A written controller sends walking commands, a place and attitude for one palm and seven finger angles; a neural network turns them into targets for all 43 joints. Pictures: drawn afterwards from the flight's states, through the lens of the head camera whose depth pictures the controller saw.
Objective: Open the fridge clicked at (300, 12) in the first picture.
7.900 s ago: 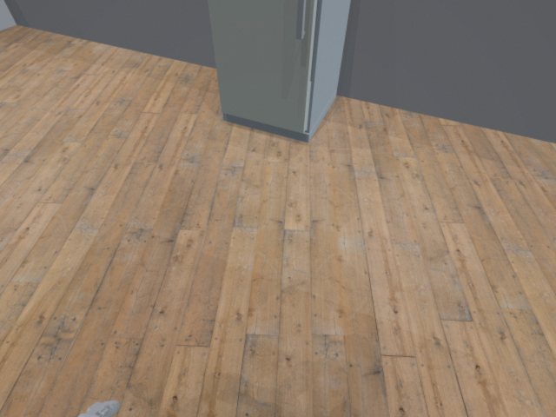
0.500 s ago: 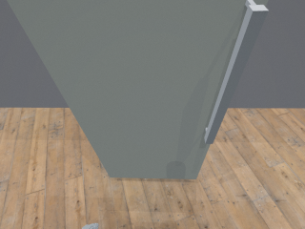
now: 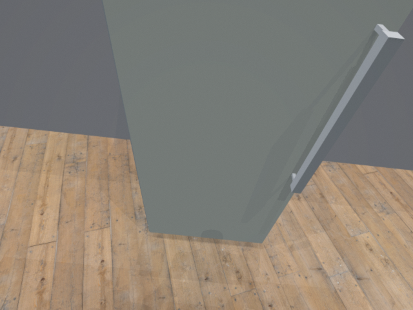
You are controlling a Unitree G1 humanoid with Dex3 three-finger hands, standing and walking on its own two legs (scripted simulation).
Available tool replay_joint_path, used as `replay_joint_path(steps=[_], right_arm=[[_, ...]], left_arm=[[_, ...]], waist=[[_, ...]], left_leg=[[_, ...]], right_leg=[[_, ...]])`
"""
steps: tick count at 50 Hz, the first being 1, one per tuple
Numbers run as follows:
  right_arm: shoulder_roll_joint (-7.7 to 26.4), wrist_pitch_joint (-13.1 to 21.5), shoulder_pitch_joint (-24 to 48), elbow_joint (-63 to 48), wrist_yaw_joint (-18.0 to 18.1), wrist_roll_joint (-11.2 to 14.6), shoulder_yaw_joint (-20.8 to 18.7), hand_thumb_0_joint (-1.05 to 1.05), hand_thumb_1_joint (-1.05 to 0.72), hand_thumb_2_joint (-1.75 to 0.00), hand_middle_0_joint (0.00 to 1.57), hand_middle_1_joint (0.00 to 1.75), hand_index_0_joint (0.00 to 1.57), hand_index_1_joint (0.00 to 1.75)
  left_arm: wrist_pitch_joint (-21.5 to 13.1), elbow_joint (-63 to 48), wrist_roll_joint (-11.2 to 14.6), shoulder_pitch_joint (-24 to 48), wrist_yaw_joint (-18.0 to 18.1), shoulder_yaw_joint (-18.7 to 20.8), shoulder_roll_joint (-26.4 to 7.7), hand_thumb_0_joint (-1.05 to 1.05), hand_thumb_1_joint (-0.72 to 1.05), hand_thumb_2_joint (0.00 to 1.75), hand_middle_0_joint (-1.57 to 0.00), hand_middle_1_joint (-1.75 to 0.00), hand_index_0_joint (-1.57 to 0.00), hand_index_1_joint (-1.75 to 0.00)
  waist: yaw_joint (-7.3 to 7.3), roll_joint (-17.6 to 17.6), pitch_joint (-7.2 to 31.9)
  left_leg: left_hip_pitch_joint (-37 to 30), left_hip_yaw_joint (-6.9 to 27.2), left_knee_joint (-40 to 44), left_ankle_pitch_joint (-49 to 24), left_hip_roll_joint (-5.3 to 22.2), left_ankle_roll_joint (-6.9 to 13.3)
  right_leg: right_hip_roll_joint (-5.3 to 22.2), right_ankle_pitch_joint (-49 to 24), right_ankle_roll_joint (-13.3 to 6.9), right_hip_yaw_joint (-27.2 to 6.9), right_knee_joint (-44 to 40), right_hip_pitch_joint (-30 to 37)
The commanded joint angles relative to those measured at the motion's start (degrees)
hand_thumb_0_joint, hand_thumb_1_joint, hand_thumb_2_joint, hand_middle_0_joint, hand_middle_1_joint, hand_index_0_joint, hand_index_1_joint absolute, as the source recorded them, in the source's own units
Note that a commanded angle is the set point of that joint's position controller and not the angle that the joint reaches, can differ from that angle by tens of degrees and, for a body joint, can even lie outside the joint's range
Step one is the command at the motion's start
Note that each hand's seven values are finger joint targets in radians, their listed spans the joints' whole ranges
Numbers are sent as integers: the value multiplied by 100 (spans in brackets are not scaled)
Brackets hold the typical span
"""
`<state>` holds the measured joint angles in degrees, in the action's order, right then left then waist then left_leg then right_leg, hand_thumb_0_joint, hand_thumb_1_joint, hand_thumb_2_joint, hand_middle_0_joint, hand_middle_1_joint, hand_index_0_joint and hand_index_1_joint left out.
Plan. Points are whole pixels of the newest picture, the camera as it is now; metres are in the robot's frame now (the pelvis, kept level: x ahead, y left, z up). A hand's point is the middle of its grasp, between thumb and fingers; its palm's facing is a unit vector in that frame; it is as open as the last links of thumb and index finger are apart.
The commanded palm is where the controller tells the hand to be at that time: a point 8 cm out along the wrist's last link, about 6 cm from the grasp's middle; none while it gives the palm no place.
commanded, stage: come to a stop and stand still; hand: right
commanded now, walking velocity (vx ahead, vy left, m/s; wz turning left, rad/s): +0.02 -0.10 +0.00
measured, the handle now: (327, 128) +0.52 -0.26 +0.09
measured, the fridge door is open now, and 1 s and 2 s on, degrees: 0 0 0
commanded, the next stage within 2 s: look again from close up in 0.76 s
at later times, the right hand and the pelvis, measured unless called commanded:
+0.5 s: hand out of the picture -0.01 -0.23 -0.18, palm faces +0.06 +0.98 -0.18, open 7.4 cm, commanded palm none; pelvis -0.01 -0.05 -0.01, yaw +0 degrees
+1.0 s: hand out of the picture +0.00 -0.23 -0.18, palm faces +0.03 +0.97 -0.25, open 7.4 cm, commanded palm none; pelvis -0.01 -0.04 -0.01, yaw +0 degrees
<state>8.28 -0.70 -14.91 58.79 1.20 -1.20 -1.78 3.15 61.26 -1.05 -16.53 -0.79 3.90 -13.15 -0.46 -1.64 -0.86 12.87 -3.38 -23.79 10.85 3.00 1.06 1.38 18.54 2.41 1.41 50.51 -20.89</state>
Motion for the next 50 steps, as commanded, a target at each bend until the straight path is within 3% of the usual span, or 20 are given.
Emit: replay_joint_path(steps=[1,4,7,8,9,10,11,12,13,14,16,18,21,32,33,34,35,37,44,50], right_arm=[[1201,137,-561,-155,115,-39,-296,0,-90,-90,20,30,20,30],[1272,118,-473,-115,112,-67,-319,0,-90,-90,20,30,20,30],[1192,82,-52,-96,106,-5,-299,0,-90,-90,20,30,20,30],[1018,57,17,-102,101,40,-247,0,-90,-90,20,30,20,30],[794,27,-32,-111,84,77,-179,0,-90,-90,20,30,20,30],[548,5,-45,-155,55,68,-125,0,-90,-90,20,30,20,30],[480,-7,39,-124,59,45,-106,0,-90,-90,20,30,20,30],[482,-13,114,-54,43,12,-71,0,-90,-90,20,30,20,30],[462,-40,94,65,43,-3,-45,0,-90,-90,20,30,20,30],[489,-29,30,144,29,6,-28,0,-90,-90,20,30,20,30],[556,22,-184,314,27,34,-13,0,-90,-90,20,30,20,30],[663,63,-324,443,52,41,20,0,-90,-90,20,30,20,30],[647,53,-189,474,58,30,46,0,-90,-90,20,30,20,30],[624,86,-213,543,83,55,70,0,-90,-90,20,30,20,30],[730,234,-623,681,337,2,132,0,-90,-90,20,30,20,30],[917,291,-524,439,268,25,83,0,-90,-90,20,30,20,30],[912,313,-339,410,198,35,82,0,-90,-90,20,30,20,30],[766,259,-249,298,128,30,124,0,-90,-90,20,30,20,30],[675,201,-195,251,76,50,139,0,-90,-90,20,30,20,30],[769,207,-206,201,70,46,101,0,-90,-90,20,30,20,30]], left_arm=[[-140,-481,-6,355,67,-17,-202,0,90,90,-20,-30,-20,-30],[-186,-468,35,230,93,-67,-93,0,90,90,-20,-30,-20,-30],[-277,-179,62,-436,141,-121,34,0,90,90,-20,-30,-20,-30],[-331,-89,69,-573,169,-128,-71,0,90,90,-20,-30,-20,-30],[-378,-92,41,-600,191,-86,-336,0,90,90,-20,-30,-20,-30],[-371,-180,29,-465,221,-33,-646,0,90,90,-20,-30,-20,-30],[-328,-245,3,-156,234,-59,-695,0,90,90,-20,-30,-20,-30],[-341,-227,-6,51,259,-119,-540,0,90,90,-20,-30,-20,-30],[-370,-182,9,180,278,-146,-424,0,90,90,-20,-30,-20,-30],[-378,-169,17,178,300,-178,-357,0,90,90,-20,-30,-20,-30],[-393,-84,44,79,321,-203,-285,0,90,90,-20,-30,-20,-30],[-421,-17,77,-51,315,-221,-188,0,90,90,-20,-30,-20,-30],[-393,30,81,-54,290,-216,-213,0,90,90,-20,-30,-20,-30],[-454,214,72,-219,287,-268,-108,0,90,90,-20,-30,-20,-30],[-555,-210,108,141,228,-293,-337,0,90,90,-20,-30,-20,-30],[-539,-305,48,-250,209,-286,-108,0,90,90,-20,-30,-20,-30],[-569,-275,2,-151,183,-308,-33,0,90,90,-20,-30,-20,-30],[-569,-370,15,-311,197,-308,-136,0,90,90,-20,-30,-20,-30],[-536,-385,24,-466,238,-313,-217,0,90,90,-20,-30,-20,-30],[-530,-268,24,-478,228,-335,-173,0,90,90,-20,-30,-20,-30]], waist=[[-376,1037,-44],[-343,1298,135],[22,1297,372],[71,896,420],[77,51,484],[25,-786,324],[-55,-819,-16],[-83,-559,-245],[-105,-897,-396],[-114,-857,-459],[-133,-535,-367],[-75,-187,-207],[-24,295,-487],[-20,54,-377],[-96,13,-289],[58,-241,274],[-16,-433,141],[45,-342,98],[55,290,-477],[37,329,-529]], left_leg=[[-889,1574,951,-125,1645,791],[-766,1548,828,-513,1623,848],[-180,1034,346,-481,1136,444],[175,782,42,-199,811,225],[582,434,-409,252,424,-7],[715,27,-723,852,153,-226],[495,-46,-885,1162,121,-288],[380,-15,-887,964,121,-291],[256,-27,-876,792,153,-297],[217,33,-704,472,125,-265],[-102,151,-197,-284,193,-228],[-303,336,34,-910,377,-175],[-187,377,172,-605,357,-193],[-366,359,279,-589,374,-181],[-360,581,-188,-2273,583,-51],[-638,568,-345,-1506,620,56],[-529,524,-403,-1396,564,75],[-287,346,-333,-49,335,40],[3,377,-238,-21,267,22],[-4,463,-121,-26,300,36]], right_leg=[[141,476,69,-82,-478,-682],[72,679,10,-7,-1230,-114],[-84,-415,-36,199,-2820,1255],[60,-768,-87,95,-3162,1777],[670,-959,-267,-566,-3361,2003],[1402,-1165,-578,-1251,-3563,1631],[1579,-904,-801,-1287,-3754,915],[1349,-924,-781,-1084,-3800,702],[1148,-1068,-724,-894,-3817,639],[967,-1646,-653,-717,-3592,752],[748,-2325,-517,-429,-3188,928],[559,-2125,-381,-266,-3027,1096],[547,-1257,-323,-327,-3195,936],[526,-1163,-293,-276,-3371,1012],[605,-2375,-206,-82,-2304,745],[307,-1184,-210,-167,-2550,795],[286,-1202,-231,-182,-2689,727],[459,-973,-326,-364,-2839,683],[459,-775,-415,-369,-3027,593],[389,-687,-396,-285,-3098,660]])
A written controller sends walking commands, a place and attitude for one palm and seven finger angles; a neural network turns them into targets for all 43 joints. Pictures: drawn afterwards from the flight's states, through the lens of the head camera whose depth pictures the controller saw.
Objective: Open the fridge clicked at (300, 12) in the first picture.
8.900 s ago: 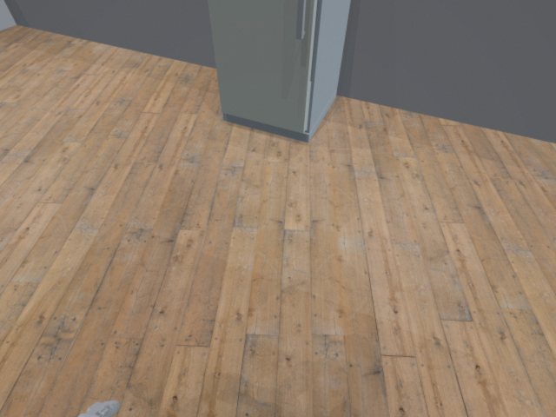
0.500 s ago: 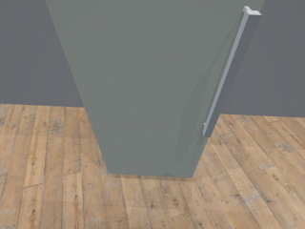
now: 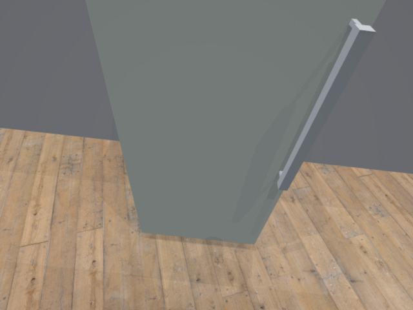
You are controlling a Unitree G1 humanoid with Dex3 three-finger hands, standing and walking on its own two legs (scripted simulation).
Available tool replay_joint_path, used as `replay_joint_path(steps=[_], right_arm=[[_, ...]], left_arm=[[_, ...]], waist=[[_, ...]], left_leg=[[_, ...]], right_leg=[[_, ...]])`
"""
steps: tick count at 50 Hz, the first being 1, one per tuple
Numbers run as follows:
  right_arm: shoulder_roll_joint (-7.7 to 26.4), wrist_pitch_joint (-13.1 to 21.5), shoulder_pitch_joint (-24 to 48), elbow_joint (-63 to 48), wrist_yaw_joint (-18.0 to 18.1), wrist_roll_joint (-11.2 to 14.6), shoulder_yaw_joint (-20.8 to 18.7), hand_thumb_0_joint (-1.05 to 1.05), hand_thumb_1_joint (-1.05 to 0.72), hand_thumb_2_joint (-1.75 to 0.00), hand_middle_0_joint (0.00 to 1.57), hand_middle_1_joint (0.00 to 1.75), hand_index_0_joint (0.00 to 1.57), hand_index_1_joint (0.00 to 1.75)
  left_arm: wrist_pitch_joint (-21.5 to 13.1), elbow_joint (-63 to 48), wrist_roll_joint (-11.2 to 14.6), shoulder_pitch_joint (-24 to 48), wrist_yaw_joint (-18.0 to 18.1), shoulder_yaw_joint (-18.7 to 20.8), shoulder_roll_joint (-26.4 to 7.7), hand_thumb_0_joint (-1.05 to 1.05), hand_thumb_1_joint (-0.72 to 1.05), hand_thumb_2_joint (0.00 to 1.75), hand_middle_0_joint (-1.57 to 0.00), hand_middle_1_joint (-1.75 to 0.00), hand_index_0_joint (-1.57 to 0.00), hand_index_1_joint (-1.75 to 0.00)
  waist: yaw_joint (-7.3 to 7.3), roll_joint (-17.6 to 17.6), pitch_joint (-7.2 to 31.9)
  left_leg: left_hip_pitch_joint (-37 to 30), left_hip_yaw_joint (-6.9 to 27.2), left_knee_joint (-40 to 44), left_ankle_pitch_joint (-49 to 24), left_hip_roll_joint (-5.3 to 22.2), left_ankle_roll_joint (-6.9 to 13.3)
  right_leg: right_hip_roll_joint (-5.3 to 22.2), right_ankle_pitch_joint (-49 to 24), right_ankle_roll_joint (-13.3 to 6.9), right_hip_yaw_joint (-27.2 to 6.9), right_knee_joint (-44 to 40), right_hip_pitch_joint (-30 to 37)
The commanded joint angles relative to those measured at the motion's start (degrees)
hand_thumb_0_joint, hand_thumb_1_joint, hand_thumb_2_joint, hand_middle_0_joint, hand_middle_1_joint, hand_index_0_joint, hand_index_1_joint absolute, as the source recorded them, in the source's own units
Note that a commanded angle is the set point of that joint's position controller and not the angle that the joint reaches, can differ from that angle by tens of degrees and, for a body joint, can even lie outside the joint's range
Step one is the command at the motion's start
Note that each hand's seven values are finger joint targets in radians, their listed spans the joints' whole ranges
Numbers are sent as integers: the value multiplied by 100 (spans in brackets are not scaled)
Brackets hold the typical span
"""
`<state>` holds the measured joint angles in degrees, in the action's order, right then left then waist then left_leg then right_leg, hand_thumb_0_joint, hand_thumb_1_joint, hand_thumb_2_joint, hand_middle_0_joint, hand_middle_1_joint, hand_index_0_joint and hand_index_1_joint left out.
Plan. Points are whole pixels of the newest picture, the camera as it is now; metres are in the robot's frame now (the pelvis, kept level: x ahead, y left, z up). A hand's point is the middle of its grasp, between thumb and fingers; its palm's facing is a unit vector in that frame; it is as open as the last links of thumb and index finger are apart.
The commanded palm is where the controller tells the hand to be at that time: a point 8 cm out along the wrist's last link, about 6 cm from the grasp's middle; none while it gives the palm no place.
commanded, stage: look again from close up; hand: right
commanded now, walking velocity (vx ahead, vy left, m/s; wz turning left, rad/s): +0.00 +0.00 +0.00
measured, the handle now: (309, 124) +0.53 -0.21 +0.10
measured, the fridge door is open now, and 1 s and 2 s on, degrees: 0 0 0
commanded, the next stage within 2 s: shuffle to correct the standing spot in 0.62 s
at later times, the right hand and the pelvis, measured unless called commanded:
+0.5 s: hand out of the picture +0.02 -0.15 -0.17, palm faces +0.03 +0.98 -0.22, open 7.4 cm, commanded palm none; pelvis +0.00 +0.03 +0.00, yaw +0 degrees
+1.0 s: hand out of the picture +0.01 -0.17 -0.18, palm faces +0.07 +0.98 -0.18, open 7.4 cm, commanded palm none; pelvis +0.01 +0.01 +0.00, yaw -1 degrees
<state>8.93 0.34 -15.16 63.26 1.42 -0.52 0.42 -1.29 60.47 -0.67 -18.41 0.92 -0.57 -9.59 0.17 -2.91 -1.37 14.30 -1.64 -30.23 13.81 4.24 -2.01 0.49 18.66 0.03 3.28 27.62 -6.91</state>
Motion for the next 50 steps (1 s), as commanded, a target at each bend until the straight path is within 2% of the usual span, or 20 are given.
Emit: replay_joint_path(steps=[1,5,9,13,23,26,30,36,38,41,43,45,46,47,49,50], right_arm=[[717,110,-188,-256,46,-20,-130,0,-90,-90,20,30,20,30],[778,135,-158,-282,38,-16,-155,0,-90,-90,20,30,20,30],[842,153,-102,-276,30,-15,-183,0,-90,-90,20,30,20,30],[893,169,-64,-258,25,-12,-202,0,-90,-90,20,30,20,30],[934,153,29,-220,12,-9,-206,0,-90,-90,20,30,20,30],[922,138,69,-227,8,-15,-211,0,-90,-90,20,30,20,30],[909,134,49,-231,2,-20,-211,0,-90,-90,20,30,20,30],[910,133,72,-257,1,-16,-221,0,-90,-90,20,30,20,30],[850,120,-21,-240,1,-24,-213,0,-90,-90,20,30,20,30],[902,63,-114,-286,-4,-61,-263,0,-90,-90,20,30,20,30],[1001,30,-213,-335,-7,-74,-331,0,-90,-90,20,30,20,30],[1068,16,-304,-387,-2,-90,-387,0,-90,-90,20,30,20,30],[1081,16,-266,-424,5,-88,-426,0,-90,-90,20,30,20,30],[1046,12,-211,-464,8,-88,-451,0,-90,-90,20,30,20,30],[920,-7,-61,-557,-17,-82,-437,0,-90,-90,20,30,20,30],[767,-14,-11,-624,-33,-101,-423,0,-90,-90,20,30,20,30]], left_arm=[[-83,-173,-17,-264,58,107,-546,0,90,90,-20,-30,-20,-30],[-86,-112,-18,-259,59,104,-532,0,90,90,-20,-30,-20,-30],[-84,-58,-24,-202,61,119,-559,0,90,90,-20,-30,-20,-30],[-78,-3,-24,-142,71,134,-599,0,90,90,-20,-30,-20,-30],[-57,93,-20,-67,76,136,-629,0,90,90,-20,-30,-20,-30],[-45,117,-19,-53,75,133,-633,0,90,90,-20,-30,-20,-30],[-41,123,-22,-51,75,138,-593,0,90,90,-20,-30,-20,-30],[-54,150,-23,-64,71,142,-626,0,90,90,-20,-30,-20,-30],[-25,181,-36,-156,57,113,-523,0,90,90,-20,-30,-20,-30],[47,182,-60,-300,18,109,-445,0,90,90,-20,-30,-20,-30],[89,134,-75,-380,-8,119,-387,0,90,90,-20,-30,-20,-30],[103,108,-77,-451,-15,135,-346,0,90,90,-20,-30,-20,-30],[92,101,-78,-573,-20,134,-330,0,90,90,-20,-30,-20,-30],[71,119,-81,-659,-22,132,-290,0,90,90,-20,-30,-20,-30],[24,159,-87,-899,-25,126,-306,0,90,90,-20,-30,-20,-30],[-4,171,-97,-1011,-8,154,-406,0,90,90,-20,-30,-20,-30]], waist=[[-36,510,-497],[-21,450,-239],[-23,470,-136],[-22,346,-43],[-30,360,-89],[-33,362,-226],[-40,430,-204],[-44,338,-175],[-64,404,-151],[-108,564,-374],[-125,888,-493],[-126,1024,-512],[-78,1098,-483],[-42,1004,-495],[39,574,-532],[63,2,-516]], left_leg=[[-143,314,555,-345,201,345],[-250,355,589,-538,233,377],[-320,383,627,-735,282,403],[-370,405,646,-992,300,430],[-379,432,814,-813,293,440],[-321,415,873,-593,264,423],[-290,431,940,-474,251,427],[-354,394,918,-505,242,418],[-348,492,977,8,276,441],[-167,726,1191,1231,398,540],[22,1026,1459,1917,597,664],[150,1232,1649,2149,785,787],[244,1252,1634,2189,842,820],[363,1151,1508,2044,831,824],[546,654,879,1679,489,681],[538,248,357,1390,178,566]], right_leg=[[464,-704,-151,-442,-778,-732],[461,-840,-132,-391,-738,-543],[457,-916,-104,-342,-704,-478],[476,-1034,-70,-301,-643,-372],[508,-928,-32,-284,-690,-362],[509,-829,-19,-294,-732,-454],[516,-803,-23,-291,-749,-389],[531,-864,-30,-313,-784,-443],[447,-510,-15,-226,-694,-487],[265,184,-30,-85,-441,-753],[139,420,-32,33,-120,-919],[92,422,-36,110,144,-877],[109,387,-48,103,205,-849],[123,279,-65,79,82,-717],[211,113,-117,-108,-395,-513],[457,-67,-216,-388,-664,-488]])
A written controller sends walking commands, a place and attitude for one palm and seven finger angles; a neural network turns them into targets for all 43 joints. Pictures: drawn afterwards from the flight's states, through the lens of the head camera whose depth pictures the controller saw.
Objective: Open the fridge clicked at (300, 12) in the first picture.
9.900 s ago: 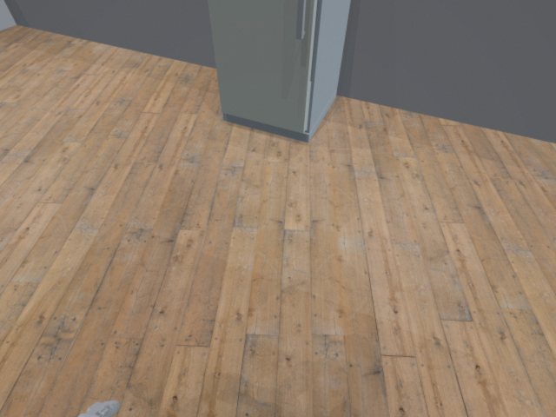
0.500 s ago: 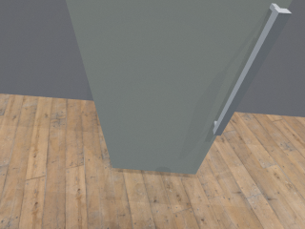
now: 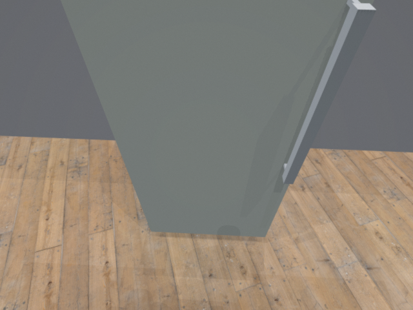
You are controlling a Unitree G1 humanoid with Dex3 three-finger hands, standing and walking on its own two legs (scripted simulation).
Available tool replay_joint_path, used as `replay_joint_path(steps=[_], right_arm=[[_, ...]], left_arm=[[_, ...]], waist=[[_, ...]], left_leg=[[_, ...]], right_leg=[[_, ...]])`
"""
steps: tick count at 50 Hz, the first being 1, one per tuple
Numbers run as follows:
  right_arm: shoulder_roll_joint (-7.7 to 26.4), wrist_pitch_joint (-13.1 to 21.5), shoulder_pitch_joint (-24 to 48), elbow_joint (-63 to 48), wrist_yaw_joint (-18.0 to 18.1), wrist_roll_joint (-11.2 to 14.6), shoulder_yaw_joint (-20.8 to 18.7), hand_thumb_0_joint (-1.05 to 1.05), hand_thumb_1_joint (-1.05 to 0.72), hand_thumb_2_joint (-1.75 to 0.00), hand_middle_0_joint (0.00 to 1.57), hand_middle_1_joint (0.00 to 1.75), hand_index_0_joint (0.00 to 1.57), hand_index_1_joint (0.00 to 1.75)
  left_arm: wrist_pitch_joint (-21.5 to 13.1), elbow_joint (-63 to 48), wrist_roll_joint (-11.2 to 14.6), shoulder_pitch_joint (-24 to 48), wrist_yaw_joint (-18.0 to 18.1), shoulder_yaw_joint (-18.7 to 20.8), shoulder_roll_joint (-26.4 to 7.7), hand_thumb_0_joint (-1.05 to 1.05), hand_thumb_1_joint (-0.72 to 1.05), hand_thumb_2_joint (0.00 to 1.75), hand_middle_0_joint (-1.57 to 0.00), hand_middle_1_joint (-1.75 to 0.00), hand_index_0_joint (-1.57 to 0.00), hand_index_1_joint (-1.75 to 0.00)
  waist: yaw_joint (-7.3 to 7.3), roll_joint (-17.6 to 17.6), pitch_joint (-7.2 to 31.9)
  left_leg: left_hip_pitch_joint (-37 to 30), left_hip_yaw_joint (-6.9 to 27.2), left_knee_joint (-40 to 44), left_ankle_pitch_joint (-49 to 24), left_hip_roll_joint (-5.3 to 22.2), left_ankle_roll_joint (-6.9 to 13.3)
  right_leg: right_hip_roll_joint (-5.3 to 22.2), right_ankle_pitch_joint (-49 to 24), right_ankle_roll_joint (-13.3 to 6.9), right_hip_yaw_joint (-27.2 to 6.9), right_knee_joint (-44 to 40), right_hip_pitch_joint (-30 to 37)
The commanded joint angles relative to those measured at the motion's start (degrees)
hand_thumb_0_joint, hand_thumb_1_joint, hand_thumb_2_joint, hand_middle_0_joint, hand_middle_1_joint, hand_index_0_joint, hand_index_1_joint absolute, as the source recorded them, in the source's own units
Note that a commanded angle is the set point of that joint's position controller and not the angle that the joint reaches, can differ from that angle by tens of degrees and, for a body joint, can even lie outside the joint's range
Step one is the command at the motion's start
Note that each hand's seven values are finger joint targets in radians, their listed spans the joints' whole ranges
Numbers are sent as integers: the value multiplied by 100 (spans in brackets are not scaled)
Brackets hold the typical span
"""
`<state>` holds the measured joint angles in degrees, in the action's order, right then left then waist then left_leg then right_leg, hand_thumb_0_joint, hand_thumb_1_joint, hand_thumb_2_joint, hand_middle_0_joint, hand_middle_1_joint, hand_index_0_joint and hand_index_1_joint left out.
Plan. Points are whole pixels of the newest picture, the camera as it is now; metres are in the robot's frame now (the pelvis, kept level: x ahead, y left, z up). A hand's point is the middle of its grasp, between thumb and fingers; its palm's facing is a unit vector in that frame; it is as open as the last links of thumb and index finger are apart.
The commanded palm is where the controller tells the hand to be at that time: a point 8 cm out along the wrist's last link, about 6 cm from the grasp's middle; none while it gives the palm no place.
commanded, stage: shuffle to correct the standing spot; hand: right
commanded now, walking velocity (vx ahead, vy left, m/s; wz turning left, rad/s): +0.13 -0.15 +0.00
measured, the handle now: (311, 114) +0.52 -0.22 +0.10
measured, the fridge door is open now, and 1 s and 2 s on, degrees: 0 0 0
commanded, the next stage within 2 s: come to a stop and stand still in 0.06 s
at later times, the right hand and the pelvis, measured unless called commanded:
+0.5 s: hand out of the picture +0.07 -0.23 -0.18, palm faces +0.06 +0.98 -0.18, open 7.3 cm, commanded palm none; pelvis +0.06 -0.06 +0.00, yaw +0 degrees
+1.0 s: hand out of the picture +0.11 -0.19 -0.15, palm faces +0.03 +0.96 -0.27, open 7.4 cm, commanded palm none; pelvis +0.02 +0.01 -0.01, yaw -1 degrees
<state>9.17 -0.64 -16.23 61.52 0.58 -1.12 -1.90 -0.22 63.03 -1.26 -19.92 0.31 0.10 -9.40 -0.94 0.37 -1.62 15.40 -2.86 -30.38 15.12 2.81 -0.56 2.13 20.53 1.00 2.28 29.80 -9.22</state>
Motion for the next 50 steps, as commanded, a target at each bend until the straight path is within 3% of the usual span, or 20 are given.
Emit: replay_joint_path(steps=[1,4,7,8,9,10,12,14,15,16,17,19,26,33,34,35,36,37,43,50], right_arm=[[545,90,157,-524,40,-38,-167,0,-90,-90,20,30,20,30],[286,156,183,-569,34,-49,-77,0,-90,-90,20,30,20,30],[352,257,-566,-306,32,-13,-163,0,-90,-90,20,30,20,30],[736,315,-1217,-107,86,-30,-272,0,-90,-90,20,30,20,30],[1034,334,-1770,93,126,-9,-330,0,-90,-90,20,30,20,30],[972,325,-1728,130,183,-6,-295,0,-90,-90,20,30,20,30],[767,214,-818,-129,242,-101,-241,0,-90,-90,20,30,20,30],[613,135,12,-384,224,-78,-154,0,-90,-90,20,30,20,30],[463,72,117,-474,226,-35,-139,0,-90,-90,20,30,20,30],[284,10,-135,-513,223,83,-109,0,-90,-90,20,30,20,30],[298,-37,-241,-520,248,119,-108,0,-90,-90,20,30,20,30],[199,-73,-197,-491,238,39,-80,0,-90,-90,20,30,20,30],[231,-77,60,-474,127,21,-101,0,-90,-90,20,30,20,30],[287,-61,-57,-672,92,-10,-170,0,-90,-90,20,30,20,30],[312,-18,-220,-621,96,-29,-173,0,-90,-90,20,30,20,30],[1586,140,-707,-793,69,-63,-94,0,-90,-90,20,30,20,30],[1272,90,-246,-1028,106,-75,-251,0,-90,-90,20,30,20,30],[1214,74,22,-1134,134,-91,-221,0,-90,-90,20,30,20,30],[1375,144,300,-1504,220,-93,-242,0,-90,-90,20,30,20,30],[1716,173,563,-1560,167,-42,-246,0,-90,-90,20,30,20,30]], left_arm=[[-143,-95,-42,-950,74,114,-609,0,90,90,-20,-30,-20,-30],[-178,-187,-31,-858,152,122,-654,0,90,90,-20,-30,-20,-30],[-205,-327,16,-562,167,101,-593,0,90,90,-20,-30,-20,-30],[-239,-489,71,-408,158,98,-450,0,90,90,-20,-30,-20,-30],[-257,-660,80,-80,129,94,-272,0,90,90,-20,-30,-20,-30],[-194,-727,99,57,184,120,-321,0,90,90,-20,-30,-20,-30],[-131,-700,136,156,144,154,-120,0,90,90,-20,-30,-20,-30],[-112,-345,131,-608,94,144,91,0,90,90,-20,-30,-20,-30],[-166,-101,88,-1076,99,148,17,0,90,90,-20,-30,-20,-30],[-219,-115,26,-1072,176,183,-365,0,90,90,-20,-30,-20,-30],[-203,-246,0,-846,231,205,-592,0,90,90,-20,-30,-20,-30],[-171,-484,-31,-243,231,229,-639,0,90,90,-20,-30,-20,-30],[-62,-453,-41,-157,352,374,-876,0,90,90,-20,-30,-20,-30],[15,-690,-37,355,285,458,-961,0,90,90,-20,-30,-20,-30],[18,-705,-15,412,255,448,-879,0,90,90,-20,-30,-20,-30],[-77,-1154,65,746,218,424,-1412,0,90,90,-20,-30,-20,-30],[-95,-1407,52,690,182,497,-1104,0,90,90,-20,-30,-20,-30],[-13,-1417,-7,621,175,443,-715,0,90,90,-20,-30,-20,-30],[134,-1440,37,743,125,479,-811,0,90,90,-20,-30,-20,-30],[45,-1367,38,654,53,454,-1174,0,90,90,-20,-30,-20,-30]], waist=[[193,-993,-437],[122,-1263,-463],[-283,-394,-91],[-513,613,262],[-658,1384,307],[-591,1146,266],[-285,1382,-249],[332,1109,-193],[432,289,-236],[274,-1189,-22],[195,-1650,2],[124,-1067,-152],[303,-747,293],[64,-712,489],[-29,-497,527],[-224,687,747],[-8,1546,875],[59,1594,1023],[159,428,25],[200,366,-52]], left_leg=[[415,-112,-333,951,6,314],[839,-389,-1004,1229,-154,290],[-841,-20,-120,-492,171,477],[-2042,1098,172,-1946,1079,788],[-2558,2111,730,-3800,2208,1387],[-2359,2176,703,-4475,2429,1745],[-1287,1187,525,-3982,1985,1449],[51,167,23,-2477,1169,678],[384,-51,-658,-1379,676,388],[593,-238,-1089,424,164,16],[517,-48,-1613,1802,-26,-62],[415,173,-2013,1851,102,50],[913,57,-1495,1381,-29,-2],[-155,14,-219,102,-113,95],[-595,27,372,-548,-63,73],[-950,228,1185,-1046,-13,-17],[-769,1224,910,-1806,861,279],[-1006,1519,859,-1875,1252,632],[-445,1333,915,-2178,1140,1097],[134,1341,1465,325,913,766]], right_leg=[[656,-499,-483,-695,-1173,-284],[1004,-2532,-963,-1031,-1053,203],[503,-3285,-663,-289,173,-548],[57,-2270,-407,150,1158,-1616],[-282,692,-167,371,2206,-2444],[-61,1473,-73,-106,2589,-2475],[218,1460,-112,-428,2122,-2086],[43,-474,-59,2,-30,-319],[71,-1883,-48,-45,-539,213],[890,-3213,-359,-1078,-879,175],[1633,-3998,-867,-1831,-1255,-137],[1682,-2962,-1148,-1720,-1374,-587],[1580,-6103,-1203,-1079,-530,1027],[1323,-4213,-891,-749,-422,182],[1116,-3337,-702,-592,-244,-113],[618,-2090,-433,-558,0,112],[126,-414,-205,-73,693,-776],[-138,435,-126,-111,1199,-1212],[-9,499,-152,-290,2183,-1666],[-29,-223,-255,-163,474,-536]])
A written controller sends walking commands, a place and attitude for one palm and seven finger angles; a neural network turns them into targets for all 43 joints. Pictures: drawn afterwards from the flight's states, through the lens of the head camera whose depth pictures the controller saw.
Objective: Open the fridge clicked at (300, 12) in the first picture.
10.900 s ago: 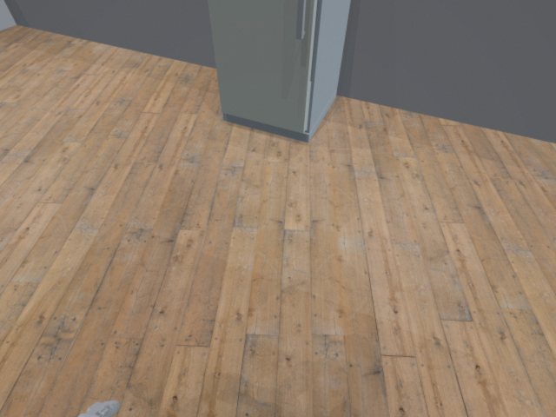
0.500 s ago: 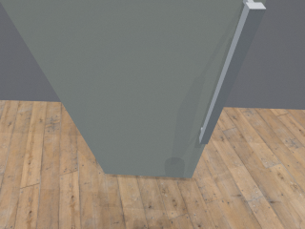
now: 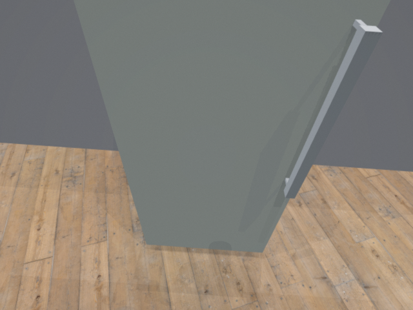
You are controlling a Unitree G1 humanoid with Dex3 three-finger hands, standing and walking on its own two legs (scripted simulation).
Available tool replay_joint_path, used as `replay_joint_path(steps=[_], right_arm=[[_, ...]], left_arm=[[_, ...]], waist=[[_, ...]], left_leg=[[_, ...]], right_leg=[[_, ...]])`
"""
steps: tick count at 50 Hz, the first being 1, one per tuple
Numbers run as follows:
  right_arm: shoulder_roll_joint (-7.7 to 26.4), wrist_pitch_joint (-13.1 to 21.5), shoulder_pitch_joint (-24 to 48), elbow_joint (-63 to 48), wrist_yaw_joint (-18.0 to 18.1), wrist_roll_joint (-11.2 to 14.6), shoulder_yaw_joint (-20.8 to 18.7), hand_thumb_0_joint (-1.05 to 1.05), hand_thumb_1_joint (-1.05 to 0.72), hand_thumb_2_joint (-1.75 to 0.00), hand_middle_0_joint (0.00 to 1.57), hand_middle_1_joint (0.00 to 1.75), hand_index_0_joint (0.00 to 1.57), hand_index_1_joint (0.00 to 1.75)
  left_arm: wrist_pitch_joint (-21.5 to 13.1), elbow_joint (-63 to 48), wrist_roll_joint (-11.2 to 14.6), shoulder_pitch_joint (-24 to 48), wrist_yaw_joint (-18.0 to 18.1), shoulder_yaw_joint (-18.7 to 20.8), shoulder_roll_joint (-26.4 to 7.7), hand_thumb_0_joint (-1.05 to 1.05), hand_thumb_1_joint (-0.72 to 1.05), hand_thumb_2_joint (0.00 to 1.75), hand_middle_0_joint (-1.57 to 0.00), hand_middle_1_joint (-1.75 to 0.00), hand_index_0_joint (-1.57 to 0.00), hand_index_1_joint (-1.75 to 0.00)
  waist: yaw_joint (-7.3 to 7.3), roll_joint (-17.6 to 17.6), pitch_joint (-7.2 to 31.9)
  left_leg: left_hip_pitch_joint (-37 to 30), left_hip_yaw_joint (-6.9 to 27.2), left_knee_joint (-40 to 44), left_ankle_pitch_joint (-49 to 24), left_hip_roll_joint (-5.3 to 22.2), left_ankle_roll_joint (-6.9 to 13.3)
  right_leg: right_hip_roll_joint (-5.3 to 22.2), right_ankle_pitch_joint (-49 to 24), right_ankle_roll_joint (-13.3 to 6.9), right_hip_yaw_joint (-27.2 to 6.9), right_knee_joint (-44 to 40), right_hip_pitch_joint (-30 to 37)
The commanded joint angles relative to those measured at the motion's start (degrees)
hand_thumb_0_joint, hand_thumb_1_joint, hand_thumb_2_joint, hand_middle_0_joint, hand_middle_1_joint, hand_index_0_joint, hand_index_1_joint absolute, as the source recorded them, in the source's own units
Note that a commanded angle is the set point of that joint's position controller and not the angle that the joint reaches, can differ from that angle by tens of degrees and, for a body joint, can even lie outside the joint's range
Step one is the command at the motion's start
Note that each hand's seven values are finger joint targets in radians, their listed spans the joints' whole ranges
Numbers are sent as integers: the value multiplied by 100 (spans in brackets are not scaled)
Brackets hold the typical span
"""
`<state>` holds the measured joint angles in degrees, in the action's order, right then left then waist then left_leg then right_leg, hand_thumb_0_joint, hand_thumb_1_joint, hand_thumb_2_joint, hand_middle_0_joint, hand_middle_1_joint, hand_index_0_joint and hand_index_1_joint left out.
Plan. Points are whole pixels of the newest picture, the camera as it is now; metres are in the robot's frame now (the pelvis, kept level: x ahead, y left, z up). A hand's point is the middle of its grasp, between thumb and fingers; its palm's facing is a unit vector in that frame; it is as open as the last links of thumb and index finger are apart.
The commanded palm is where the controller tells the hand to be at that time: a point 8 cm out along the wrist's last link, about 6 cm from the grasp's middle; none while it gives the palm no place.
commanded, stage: come to a stop and stand still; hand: right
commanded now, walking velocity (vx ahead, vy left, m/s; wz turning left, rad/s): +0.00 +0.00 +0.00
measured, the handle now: (315, 129) +0.50 -0.22 +0.11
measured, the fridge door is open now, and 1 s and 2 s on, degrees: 0 0 0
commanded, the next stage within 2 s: look again from close up in 1.20 s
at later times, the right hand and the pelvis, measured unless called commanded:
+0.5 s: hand out of the picture +0.02 -0.29 -0.15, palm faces -0.01 +0.95 -0.31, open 7.4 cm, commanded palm none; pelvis -0.02 -0.05 +0.01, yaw +0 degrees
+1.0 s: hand out of the picture +0.06 -0.31 -0.16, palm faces -0.03 +0.96 -0.28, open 7.4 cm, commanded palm none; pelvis +0.01 -0.09 +0.01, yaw +1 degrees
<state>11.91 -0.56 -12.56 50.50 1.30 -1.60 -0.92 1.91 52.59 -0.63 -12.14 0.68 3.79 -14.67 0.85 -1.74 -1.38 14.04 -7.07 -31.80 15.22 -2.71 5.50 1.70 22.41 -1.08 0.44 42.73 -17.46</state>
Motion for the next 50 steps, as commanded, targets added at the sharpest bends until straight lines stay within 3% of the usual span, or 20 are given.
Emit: replay_joint_path(steps=[1,3,4,5,6,9,15,19,25,29,34,42,46,50], right_arm=[[1447,169,260,-439,86,28,-346,0,-90,-90,20,30,20,30],[1469,180,350,-378,72,48,-361,0,-90,-90,20,30,20,30],[1488,197,355,-342,65,46,-373,0,-90,-90,20,30,20,30],[1551,171,357,-305,66,22,-371,0,-90,-90,20,30,20,30],[1596,150,375,-249,52,25,-368,0,-90,-90,20,30,20,30],[1587,173,280,-73,3,47,-326,0,-90,-90,20,30,20,30],[1591,182,173,163,-25,46,-267,0,-90,-90,20,30,20,30],[1616,179,108,313,-42,61,-218,0,-90,-90,20,30,20,30],[1535,178,-59,522,-33,60,-132,0,-90,-90,20,30,20,30],[1484,156,-111,626,-19,51,-90,0,-90,-90,20,30,20,30],[1449,173,-106,678,12,41,-56,0,-90,-90,20,30,20,30],[1483,158,6,696,56,49,-28,0,-90,-90,20,30,20,30],[1523,132,79,694,65,47,-28,0,-90,-90,20,30,20,30],[1561,112,138,679,64,38,-37,0,-90,-90,20,30,20,30]], left_arm=[[-189,-283,-42,-174,18,89,-759,0,90,90,-20,-30,-20,-30],[-203,-208,-63,-186,21,80,-973,0,90,90,-20,-30,-20,-30],[-193,-185,-68,-177,20,67,-1043,0,90,90,-20,-30,-20,-30],[-200,-132,-61,-211,5,39,-992,0,90,90,-20,-30,-20,-30],[-208,-91,-74,-146,-12,24,-991,0,90,90,-20,-30,-20,-30],[-253,-46,-85,-60,-19,-32,-1070,0,90,90,-20,-30,-20,-30],[-272,150,-76,-260,-37,-81,-1157,0,90,90,-20,-30,-20,-30],[-307,281,-72,-198,-34,-101,-1290,0,90,90,-20,-30,-20,-30],[-378,424,-39,-87,-21,-147,-1369,0,90,90,-20,-30,-20,-30],[-376,481,-25,9,-14,-134,-1429,0,90,90,-20,-30,-20,-30],[-400,534,-9,108,-7,-125,-1407,0,90,90,-20,-30,-20,-30],[-415,550,18,372,20,-136,-1436,0,90,90,-20,-30,-20,-30],[-400,536,25,503,33,-125,-1477,0,90,90,-20,-30,-20,-30],[-382,535,27,611,32,-105,-1511,0,90,90,-20,-30,-20,-30]], waist=[[58,521,-146],[57,349,-223],[45,353,-236],[45,110,-161],[17,-115,-226],[-34,-116,-203],[-29,329,-80],[-70,185,-187],[-159,-26,-126],[-156,66,-249],[-114,208,-72],[-85,163,181],[-89,72,224],[-103,39,249]], left_leg=[[490,1765,1709,690,1380,-39],[583,1688,1882,1025,1203,-443],[502,1705,2009,1105,1160,-588],[349,1647,2001,1258,1146,-624],[302,1589,1961,1319,1096,-626],[-11,1471,1867,1177,1029,-528],[-65,1417,1904,1426,1102,-365],[-115,1303,1688,1198,1033,-308],[-512,1030,1232,254,938,-310],[-479,959,1125,60,921,-349],[-460,946,1101,-385,971,-361],[-551,877,1028,-946,998,-420],[-573,833,995,-990,985,-442],[-611,829,1023,-953,984,-451]], right_leg=[[20,-633,-110,-58,-1062,502],[143,-635,-234,-245,-1386,610],[186,-525,-260,-263,-1432,554],[166,-356,-241,-279,-1613,498],[139,-240,-234,-322,-1726,373],[240,-114,-228,-492,-2050,81],[274,-9,-203,-534,-2228,82],[393,222,-218,-743,-2488,-130],[606,272,-261,-1054,-2938,-300],[655,450,-257,-1128,-3138,-280],[652,-328,-229,-1026,-3027,156],[639,-2152,-113,-808,-2735,789],[642,-2624,-35,-793,-2701,961],[639,-2644,14,-841,-2741,1048]])
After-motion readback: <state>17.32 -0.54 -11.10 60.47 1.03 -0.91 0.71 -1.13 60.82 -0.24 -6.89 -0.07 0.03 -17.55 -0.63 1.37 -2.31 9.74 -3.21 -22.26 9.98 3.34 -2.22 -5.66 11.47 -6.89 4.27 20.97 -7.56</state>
